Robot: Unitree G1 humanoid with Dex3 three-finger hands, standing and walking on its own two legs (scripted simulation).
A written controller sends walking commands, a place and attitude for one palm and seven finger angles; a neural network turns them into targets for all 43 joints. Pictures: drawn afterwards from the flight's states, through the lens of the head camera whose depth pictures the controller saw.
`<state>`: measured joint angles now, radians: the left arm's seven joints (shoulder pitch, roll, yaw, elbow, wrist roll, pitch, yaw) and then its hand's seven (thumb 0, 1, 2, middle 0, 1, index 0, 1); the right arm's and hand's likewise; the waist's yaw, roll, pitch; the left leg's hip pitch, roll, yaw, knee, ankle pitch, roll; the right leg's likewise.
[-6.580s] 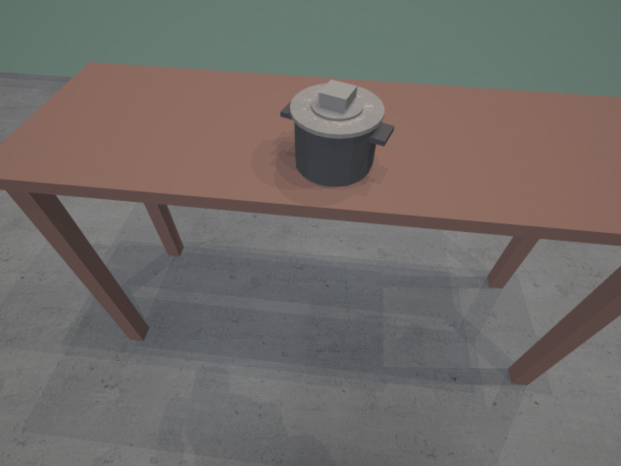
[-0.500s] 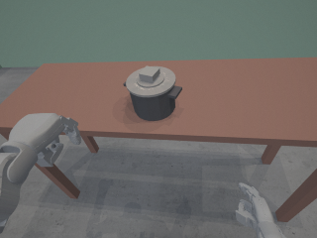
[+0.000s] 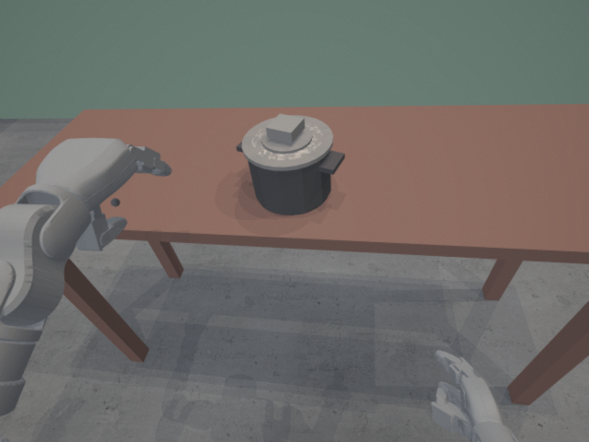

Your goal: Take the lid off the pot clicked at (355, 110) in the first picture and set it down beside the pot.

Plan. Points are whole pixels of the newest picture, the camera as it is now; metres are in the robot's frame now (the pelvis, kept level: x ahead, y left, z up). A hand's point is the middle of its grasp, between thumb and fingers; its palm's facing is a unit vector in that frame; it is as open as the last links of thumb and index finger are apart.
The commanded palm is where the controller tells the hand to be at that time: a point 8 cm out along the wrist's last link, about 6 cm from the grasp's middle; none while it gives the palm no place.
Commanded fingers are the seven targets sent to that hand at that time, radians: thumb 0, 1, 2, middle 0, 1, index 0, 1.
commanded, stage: reach forward and open the fingers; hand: left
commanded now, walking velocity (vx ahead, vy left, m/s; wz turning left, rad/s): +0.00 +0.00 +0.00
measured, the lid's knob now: (285, 127) +0.58 +0.09 +0.14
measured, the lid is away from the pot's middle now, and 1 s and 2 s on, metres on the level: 0.00 0.00 0.00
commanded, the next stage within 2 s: move the open hand above the knob in 0.10 s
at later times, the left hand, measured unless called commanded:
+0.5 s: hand (167, 182) +0.36 +0.20 +0.20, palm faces -0.07 -0.02 -1.00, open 10.1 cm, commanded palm +0.33 +0.21 +0.28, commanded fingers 0.00 -0.40 1.68 -0.86 -0.08 -0.86 -0.08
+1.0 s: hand (211, 143) +0.44 +0.17 +0.21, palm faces -0.13 -0.06 -0.99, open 10.1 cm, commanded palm +0.41 +0.16 +0.28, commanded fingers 0.00 -0.40 1.68 -0.86 -0.08 -0.86 -0.08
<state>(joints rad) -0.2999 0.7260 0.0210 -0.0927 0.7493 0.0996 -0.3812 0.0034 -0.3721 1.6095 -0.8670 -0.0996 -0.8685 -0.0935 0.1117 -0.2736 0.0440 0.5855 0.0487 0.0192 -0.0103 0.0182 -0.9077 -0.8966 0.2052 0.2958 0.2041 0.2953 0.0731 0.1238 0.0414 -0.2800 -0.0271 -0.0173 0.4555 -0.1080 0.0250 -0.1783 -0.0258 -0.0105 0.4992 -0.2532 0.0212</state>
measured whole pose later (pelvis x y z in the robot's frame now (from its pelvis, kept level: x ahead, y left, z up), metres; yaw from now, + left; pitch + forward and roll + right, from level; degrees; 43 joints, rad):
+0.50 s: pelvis +0.01 -0.01 +0.00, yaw +0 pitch -3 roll +0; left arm -0.49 0.65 -0.11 0.01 0.78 0.18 -0.44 0.00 -0.40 1.67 -0.87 -0.09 -0.87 -0.08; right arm 0.10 -0.29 0.05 0.59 0.05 0.02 0.00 0.02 -0.91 -0.90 0.20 0.30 0.20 0.30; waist 0.07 0.12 0.03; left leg -0.30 -0.03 -0.03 0.47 -0.13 0.01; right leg -0.20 -0.02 -0.02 0.53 -0.29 0.01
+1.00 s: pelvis +0.04 -0.01 +0.00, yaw +0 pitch +1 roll +1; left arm -0.73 0.56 -0.20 0.22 0.81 0.28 -0.49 0.00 -0.40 1.68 -0.87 -0.09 -0.87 -0.08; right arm 0.12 -0.30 0.03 0.60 0.07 0.09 0.03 0.02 -0.91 -0.90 0.20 0.30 0.20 0.29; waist 0.03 0.11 -0.01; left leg -0.33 -0.04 -0.02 0.50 -0.18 0.02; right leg -0.23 -0.03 -0.01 0.55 -0.33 0.01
